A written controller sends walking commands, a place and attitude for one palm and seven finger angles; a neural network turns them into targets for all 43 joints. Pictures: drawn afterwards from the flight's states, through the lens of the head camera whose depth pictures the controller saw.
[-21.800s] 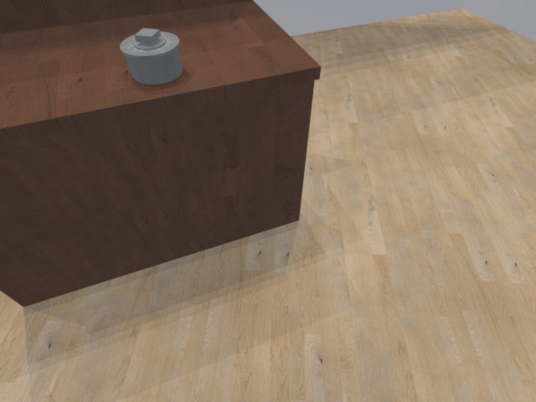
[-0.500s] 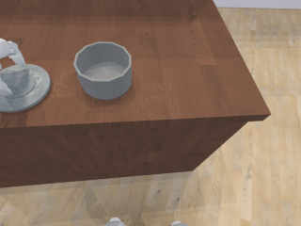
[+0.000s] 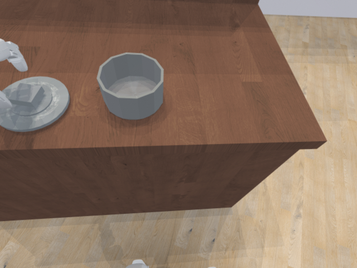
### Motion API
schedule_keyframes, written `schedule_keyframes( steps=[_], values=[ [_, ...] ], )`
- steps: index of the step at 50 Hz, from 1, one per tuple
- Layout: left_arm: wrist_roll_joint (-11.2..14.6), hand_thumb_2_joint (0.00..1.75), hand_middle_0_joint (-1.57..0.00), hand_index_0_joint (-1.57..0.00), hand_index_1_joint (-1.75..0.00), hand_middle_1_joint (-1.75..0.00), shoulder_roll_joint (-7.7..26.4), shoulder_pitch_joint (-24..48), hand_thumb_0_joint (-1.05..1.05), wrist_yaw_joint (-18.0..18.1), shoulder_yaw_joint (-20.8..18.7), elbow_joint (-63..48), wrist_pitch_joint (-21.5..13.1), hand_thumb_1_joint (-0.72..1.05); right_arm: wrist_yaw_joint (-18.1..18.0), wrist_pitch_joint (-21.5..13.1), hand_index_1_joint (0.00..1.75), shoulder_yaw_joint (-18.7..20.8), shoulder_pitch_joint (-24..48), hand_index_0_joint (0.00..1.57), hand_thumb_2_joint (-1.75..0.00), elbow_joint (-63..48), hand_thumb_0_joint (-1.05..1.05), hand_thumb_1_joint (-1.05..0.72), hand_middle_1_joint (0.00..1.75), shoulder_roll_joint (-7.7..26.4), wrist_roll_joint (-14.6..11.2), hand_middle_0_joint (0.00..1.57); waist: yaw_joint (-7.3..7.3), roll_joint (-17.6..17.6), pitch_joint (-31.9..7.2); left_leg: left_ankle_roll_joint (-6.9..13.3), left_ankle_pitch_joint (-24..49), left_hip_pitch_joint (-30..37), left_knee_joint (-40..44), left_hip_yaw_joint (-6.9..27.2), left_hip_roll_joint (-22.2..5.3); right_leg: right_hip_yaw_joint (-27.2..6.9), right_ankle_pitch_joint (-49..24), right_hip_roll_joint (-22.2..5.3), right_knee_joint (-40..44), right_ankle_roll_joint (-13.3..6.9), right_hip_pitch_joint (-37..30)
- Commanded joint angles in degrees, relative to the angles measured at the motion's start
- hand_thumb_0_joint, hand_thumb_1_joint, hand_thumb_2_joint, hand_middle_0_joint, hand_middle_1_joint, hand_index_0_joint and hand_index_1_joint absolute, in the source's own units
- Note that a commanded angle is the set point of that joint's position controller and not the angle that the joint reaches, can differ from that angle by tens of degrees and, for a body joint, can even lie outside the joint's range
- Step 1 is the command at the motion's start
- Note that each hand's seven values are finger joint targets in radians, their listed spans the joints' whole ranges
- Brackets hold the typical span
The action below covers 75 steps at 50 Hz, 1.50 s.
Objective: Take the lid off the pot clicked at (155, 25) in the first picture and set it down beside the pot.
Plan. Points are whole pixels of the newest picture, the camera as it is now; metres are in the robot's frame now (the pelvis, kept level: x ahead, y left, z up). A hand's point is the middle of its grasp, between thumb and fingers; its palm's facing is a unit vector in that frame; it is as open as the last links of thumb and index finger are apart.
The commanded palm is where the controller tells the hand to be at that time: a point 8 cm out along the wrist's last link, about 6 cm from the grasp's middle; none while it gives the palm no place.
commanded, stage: raise the empty hand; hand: left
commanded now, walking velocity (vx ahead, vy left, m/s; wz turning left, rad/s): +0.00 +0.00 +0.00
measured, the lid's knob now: (27, 95) +0.48 +0.32 +0.08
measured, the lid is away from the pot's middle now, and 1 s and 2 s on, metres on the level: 0.23 0.23 0.23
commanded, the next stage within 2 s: draw the hand back to the body in 1.00 s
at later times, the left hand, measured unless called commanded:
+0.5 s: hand out of the picture +0.46 +0.34 +0.19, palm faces -0.34 -0.12 -0.93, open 11.1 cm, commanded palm +0.48 +0.33 +0.26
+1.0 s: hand out of the picture +0.47 +0.33 +0.24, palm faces -0.28 -0.12 -0.95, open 11.1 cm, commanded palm +0.48 +0.33 +0.30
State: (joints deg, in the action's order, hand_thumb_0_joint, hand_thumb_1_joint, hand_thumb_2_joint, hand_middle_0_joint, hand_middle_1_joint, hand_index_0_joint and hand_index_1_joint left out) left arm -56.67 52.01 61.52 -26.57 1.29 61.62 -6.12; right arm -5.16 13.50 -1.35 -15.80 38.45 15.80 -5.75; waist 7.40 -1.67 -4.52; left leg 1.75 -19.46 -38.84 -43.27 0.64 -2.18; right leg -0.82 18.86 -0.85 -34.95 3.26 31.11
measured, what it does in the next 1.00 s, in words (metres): stands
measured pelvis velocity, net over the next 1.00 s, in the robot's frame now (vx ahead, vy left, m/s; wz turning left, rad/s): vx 0.00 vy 0.00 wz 0.02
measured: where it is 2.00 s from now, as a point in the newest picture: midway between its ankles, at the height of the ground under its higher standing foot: outside the picture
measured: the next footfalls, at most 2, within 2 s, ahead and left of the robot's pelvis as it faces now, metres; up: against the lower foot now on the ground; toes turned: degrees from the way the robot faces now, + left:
none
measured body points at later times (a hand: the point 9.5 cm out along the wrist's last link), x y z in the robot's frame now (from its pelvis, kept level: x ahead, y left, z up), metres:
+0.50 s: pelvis +0.00 +0.01 +0.01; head +0.07 +0.02 +0.45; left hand +0.48 +0.34 +0.24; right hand +0.04 -0.27 -0.11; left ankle +0.01 +0.10 -0.71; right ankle -0.03 -0.18 -0.71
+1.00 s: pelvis +0.00 +0.00 +0.01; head +0.07 +0.00 +0.46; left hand +0.48 +0.34 +0.30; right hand +0.05 -0.28 -0.11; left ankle +0.01 +0.10 -0.71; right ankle -0.03 -0.18 -0.71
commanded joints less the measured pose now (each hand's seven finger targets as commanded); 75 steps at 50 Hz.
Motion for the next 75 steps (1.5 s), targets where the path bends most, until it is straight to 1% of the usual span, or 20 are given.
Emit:
schedule_keyframes(
  steps=[1, 4, 7, 13, 16, 24, 26, 30, 32, 36, 38, 43, 47, 54, 56, 60, 63, 66, 69, 75],
  values=[
    [1.52, 0.73, -0.38, -0.38, -0.8, -0.8, 17.19, 28.0, 0.0, 1.38, -4.37, -11.17, 0.55, -0.05, -0.46, -0.77, 0.3, 3.67, -5.9, 0.2, -0.9, -3.16, 0.0, -0.9, 0.3, 10.7, 0.36, 0.2, 0.36, -8.69, -24.96, 1.99, 29.66, 28.91, 2.71, -0.5, 2.47, 4.87, -16.45, 5.88, 3.08, -4.16, 0.4],
    [1.2, 0.73, -0.38, -0.38, -0.8, -0.8, 15.51, 28.4, 0.0, 1.03, -2.15, -8.15, 1.4, -0.05, -0.35, -0.66, 0.3, 3.37, -5.65, 0.2, -0.9, -3.12, 0.0, -0.9, 0.3, 10.89, -0.03, 0.2, 0.81, -5.79, -21.17, 2.14, 22.9, 24.55, 4.14, -0.92, 2.91, 5.11, -14.67, 5.64, 3.64, -4.41, -0.17],
    [0.32, 0.73, -0.38, -0.38, -0.8, -0.8, 17.0, 32.17, 0.0, 1.44, -3.21, -14.53, 1.11, -0.05, -0.13, -0.76, 0.3, 3.5, -5.35, 0.2, -0.9, -3.81, 0.0, -0.9, 0.3, 10.4, 0.35, 0.2, -0.06, -13.0, -26.79, 1.8, 32.45, 31.43, 3.33, 0.23, 2.58, 4.89, -16.72, 5.62, 3.27, -4.74, -0.07],
    [1.18, 0.73, -0.38, -0.38, -0.8, -0.8, 15.84, 29.08, 0.0, 0.23, -2.47, -8.67, 2.55, -0.05, 0.5, -0.29, 0.3, 3.31, -4.92, 0.2, -0.9, -3.75, 0.0, -0.9, 0.3, 10.71, -0.05, 0.2, 0.06, -5.63, -21.41, 2.05, 26.03, 25.77, 5.2, -0.54, 2.88, 5.12, -15.63, 5.54, 4.62, -4.4, -2.11],
    [0.47, 0.73, -0.38, -0.38, -0.8, -0.8, 16.32, 34.93, 0.0, 0.52, -2.17, -15.73, 2.6, -0.05, 0.71, -0.45, 0.3, 3.54, -4.55, 0.2, -0.9, -4.43, 0.0, -0.9, 0.3, 10.43, 0.31, 0.2, -0.15, -10.93, -26.54, 1.88, 29.69, 31.75, 5.46, 0.28, 2.55, 4.95, -14.9, 5.47, 4.98, -4.61, -1.9],
    [0.58, 0.73, -0.38, -0.38, -0.8, -0.8, 14.52, 35.01, 0.0, -0.31, -0.09, -8.93, 4.67, -0.05, 0.85, -0.91, 0.3, 3.15, -4.58, 0.2, -0.9, -3.69, 0.0, -0.9, 0.3, 10.85, -0.03, 0.2, 0.3, -5.23, -20.36, 2.14, 20.3, 26.76, 8.26, -0.06, 3.18, 5.17, -12.1, 5.22, 6.98, -4.7, -3.34],
    [-0.12, 0.73, -0.38, -0.38, -0.8, -0.8, 15.61, 37.79, 0.0, -0.13, -0.59, -11.94, 4.55, -0.05, 0.71, -1.15, 0.3, 3.17, -4.25, 0.2, -0.9, -4.04, 0.0, -0.9, 0.3, 10.65, 0.15, 0.2, 0.05, -8.26, -23.99, 2.06, 23.99, 30.13, 8.05, 0.1, 3.01, 4.84, -12.87, 5.1, 6.92, -4.65, -3.93],
    [0.36, 0.73, -0.38, -0.38, -0.8, -0.8, 14.9, 37.43, 0.0, -0.64, 0.28, -9.95, 4.95, -0.05, 0.51, -1.75, 0.3, 2.75, -4.02, 0.2, -0.9, -3.49, 0.0, -0.9, 0.3, 10.9, -0.25, 0.2, 0.0, -6.95, -21.73, 2.18, 23.15, 28.94, 8.98, -0.59, 3.18, 5.14, -13.66, 4.96, 7.4, -4.75, -5.4],
    [-0.28, 0.73, -0.38, -0.38, -0.8, -0.8, 14.49, 41.29, 0.0, -0.59, 0.85, -13.36, 5.25, -0.05, 0.77, -1.98, 0.3, 3.13, -4.11, 0.2, -0.9, -3.81, 0.0, -0.9, 0.3, 10.59, 0.07, 0.2, 0.16, -10.76, -24.6, 2.01, 27.35, 32.43, 8.65, 0.38, 2.87, 4.93, -14.46, 4.87, 7.63, -4.78, -4.29],
    [-0.43, 0.73, -0.38, -0.38, -0.8, -0.8, 15.99, 39.17, 0.0, -1.24, -0.73, -10.8, 6.04, -0.05, 1.19, -1.88, 0.3, 3.1, -3.99, 0.2, -0.9, -3.71, 0.0, -0.9, 0.3, 10.94, 0.18, 0.2, -0.32, -7.36, -23.52, 1.97, 27.26, 30.75, 9.2, -0.16, 2.9, 4.76, -15.11, 4.87, 7.94, -4.43, -6.13],
    [-0.39, 0.73, -0.38, -0.38, -0.8, -0.8, 12.59, 39.83, 0.0, -1.58, 2.28, -9.55, 6.83, -0.05, 1.39, -1.82, 0.3, 3.11, -3.89, 0.2, -0.9, -3.41, 0.0, -0.9, 0.3, 10.75, 0.08, 0.2, 0.31, -7.37, -20.56, 1.91, 26.14, 29.78, 9.59, -0.17, 2.97, 5.21, -14.61, 4.94, 8.41, -4.55, -4.78],
    [-1.07, 0.73, -0.38, -0.38, -0.8, -0.8, 15.29, 42.59, 0.0, -1.71, 0.4, -12.95, 7.37, -0.05, 1.64, -1.94, 0.3, 3.16, -3.76, 0.2, -0.9, -3.81, 0.0, -0.9, 0.3, 10.66, 0.32, 0.2, -0.25, -8.78, -24.87, 2.08, 31.15, 32.58, 9.32, 0.01, 2.99, 4.84, -17.23, 4.83, 8.32, -4.46, -7.13],
    [-0.75, 0.73, -0.38, -0.38, -0.8, -0.8, 11.86, 38.55, 0.0, -2.42, 2.76, -6.53, 8.56, -0.05, 1.83, -1.85, 0.3, 3.02, -3.92, 0.2, -0.9, -3.15, 0.0, -0.9, 0.3, 10.63, 0.04, 0.2, 0.25, -5.14, -19.26, 2.04, 28.59, 29.69, 9.87, -0.65, 2.98, 5.35, -16.33, 4.92, 8.82, -4.37, -6.1],
    [-1.75, 0.73, -0.38, -0.38, -0.8, -0.8, 16.27, 39.45, 0.0, -2.03, 0.87, -5.66, 8.75, -0.05, 1.27, -1.79, 0.3, 2.65, -3.92, 0.2, -0.9, -2.98, 0.0, -0.9, 0.3, 10.85, 0.12, 0.2, 0.34, -2.89, -20.28, 2.44, 22.73, 26.7, 10.68, -2.05, 3.76, 4.56, -17.48, 4.67, 9.01, -4.16, -10.1],
    [-1.82, 0.73, -0.38, -0.38, -0.8, -0.8, 17.66, 43.31, 0.0, -1.83, 0.09, -11.76, 8.24, -0.05, 1.36, -1.62, 0.3, 2.8, -3.15, 0.2, -0.9, -3.53, 0.0, -0.9, 0.3, 10.81, 0.17, 0.2, -0.26, -6.79, -25.51, 2.39, 27.63, 29.8, 10.52, -1.76, 3.45, 4.24, -19.65, 4.34, 8.4, -4.13, -11.5],
    [-0.71, 0.73, -0.38, -0.38, -0.8, -0.8, 16.67, 35.16, 0.0, -1.92, -1.67, -12.62, 7.64, -0.05, 1.97, -1.47, 0.3, 3.06, -2.5, 0.2, -0.9, -4.81, 0.0, -0.9, 0.3, 10.21, 0.01, 0.2, -1.2, -7.46, -25.25, 2.49, 36.8, 32.36, 8.99, -1.35, 3.28, 4.67, -22.99, 4.59, 7.57, -4.32, -10.96],
    [-0.02, 0.73, -0.38, -0.38, -0.8, -0.8, 15.51, 30.53, 0.0, -2.11, -1.86, -12.58, 8.38, -0.05, 2.48, -0.51, 0.3, 3.22, -1.26, 0.2, -0.9, -5.77, 0.0, -0.9, 0.3, 9.96, 0.07, 0.2, -1.37, -5.19, -21.29, 2.47, 31.92, 28.96, 9.5, -2.01, 3.57, 4.61, -21.79, 4.41, 7.97, -4.13, -11.01],
    [0.62, 0.73, -0.38, -0.38, -0.8, -0.8, 21.6, 29.13, 0.0, -1.71, -7.39, -23.8, 8.4, -0.05, 3.02, 0.02, 0.3, 3.27, 0.58, 0.2, -0.9, -7.76, 0.0, -0.9, 0.3, 10.12, 0.09, 0.2, -3.09, -7.08, -27.61, 2.77, 36.95, 31.55, 9.11, -1.46, 3.54, 3.81, -25.21, 4.08, 6.99, -4.07, -15.3],
    [2.07, 0.73, -0.38, -0.38, -0.8, -0.8, 18.37, 23.15, 0.0, -2.17, -6.72, -23.66, 9.26, -0.05, 3.02, 0.19, 0.3, 3.21, 2.04, 0.2, -0.9, -8.47, 0.0, -0.9, 0.3, 9.68, -0.19, 0.2, -2.63, -4.99, -23.31, 2.87, 35.7, 30.47, 9.08, -1.44, 3.65, 4.47, -24.06, 4.16, 7.62, -4.01, -13.77],
    [4.39, 0.73, -0.38, -0.38, -0.8, -0.8, 20.42, 15.65, 0.0, -2.04, -10.78, -31.46, 10.34, -0.05, 3.13, -0.17, 0.3, 2.82, 5.1, 0.2, -0.9, -9.99, 0.0, -0.9, 0.3, 9.88, -0.28, 0.2, -4.13, -5.86, -24.0, 2.9, 37.83, 32.0, 9.03, -1.1, 3.9, 4.59, -25.94, 3.91, 7.37, -4.34, -16.04]
  ],
)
